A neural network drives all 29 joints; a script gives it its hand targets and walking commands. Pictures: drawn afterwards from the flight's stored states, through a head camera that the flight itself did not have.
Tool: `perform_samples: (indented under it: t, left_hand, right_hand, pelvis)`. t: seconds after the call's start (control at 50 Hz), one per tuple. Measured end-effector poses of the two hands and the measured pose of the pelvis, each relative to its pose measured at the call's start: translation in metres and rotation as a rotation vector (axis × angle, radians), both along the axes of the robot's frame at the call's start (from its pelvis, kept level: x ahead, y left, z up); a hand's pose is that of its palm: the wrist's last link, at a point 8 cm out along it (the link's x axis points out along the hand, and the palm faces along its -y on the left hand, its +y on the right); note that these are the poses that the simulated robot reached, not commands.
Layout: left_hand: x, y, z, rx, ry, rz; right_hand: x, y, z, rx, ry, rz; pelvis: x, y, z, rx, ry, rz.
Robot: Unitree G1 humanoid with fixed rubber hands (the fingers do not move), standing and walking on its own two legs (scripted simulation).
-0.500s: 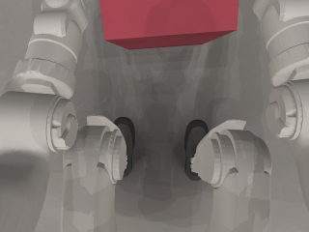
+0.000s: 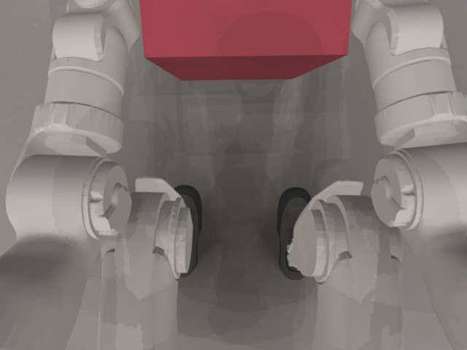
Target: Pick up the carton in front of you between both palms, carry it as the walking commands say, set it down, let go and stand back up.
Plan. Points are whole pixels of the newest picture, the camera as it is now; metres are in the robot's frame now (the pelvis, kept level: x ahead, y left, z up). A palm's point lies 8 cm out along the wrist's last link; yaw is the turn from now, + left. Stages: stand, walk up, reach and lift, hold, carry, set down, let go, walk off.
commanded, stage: reach and lift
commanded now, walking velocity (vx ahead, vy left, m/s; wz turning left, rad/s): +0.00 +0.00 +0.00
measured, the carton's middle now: out of the picture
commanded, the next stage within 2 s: none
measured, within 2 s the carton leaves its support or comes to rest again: neither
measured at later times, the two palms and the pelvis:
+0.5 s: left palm out of the picture +0.50 +0.14 +0.06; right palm out of the picture +0.51 -0.16 +0.06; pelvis -0.01 +0.01 +0.12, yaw -2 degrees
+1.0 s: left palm out of the picture +0.46 +0.14 +0.22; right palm out of the picture +0.46 -0.16 +0.21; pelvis +0.03 +0.01 +0.25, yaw -3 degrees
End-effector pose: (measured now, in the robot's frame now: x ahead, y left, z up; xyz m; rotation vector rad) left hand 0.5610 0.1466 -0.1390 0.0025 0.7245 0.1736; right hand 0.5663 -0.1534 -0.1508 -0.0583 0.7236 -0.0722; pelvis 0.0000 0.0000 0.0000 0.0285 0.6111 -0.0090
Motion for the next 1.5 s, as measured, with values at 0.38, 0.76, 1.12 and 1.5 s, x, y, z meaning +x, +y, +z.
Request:
perform_samples:
  t: [0.38, 0.76, 1.12, 1.5]
  left_hand:
    - [-0.055, -0.012, 0.172, -0.024, -0.017, -0.021]
    - [-0.074, -0.013, 0.274, -0.035, -0.04, -0.033]
    - [-0.11, -0.007, 0.391, -0.043, -0.035, -0.041]
    - [-0.147, -0.005, 0.505, -0.04, -0.043, -0.064]
  right_hand:
    - [-0.057, -0.012, 0.186, 0.032, -0.014, -0.065]
    - [-0.085, -0.012, 0.282, 0.051, -0.038, -0.1]
    - [-0.124, -0.007, 0.401, 0.053, -0.033, -0.114]
    - [-0.166, -0.005, 0.515, 0.056, -0.043, -0.136]
  pelvis:
    - [-0.014, 0.012, 0.098, 0.001, 0.13, -0.045]
    - [0.009, 0.011, 0.177, -0.009, 0.109, -0.04]
    - [0.041, 0.007, 0.28, -0.02, -0.07, -0.041]
    - [0.077, 0.009, 0.375, -0.036, -0.368, -0.044]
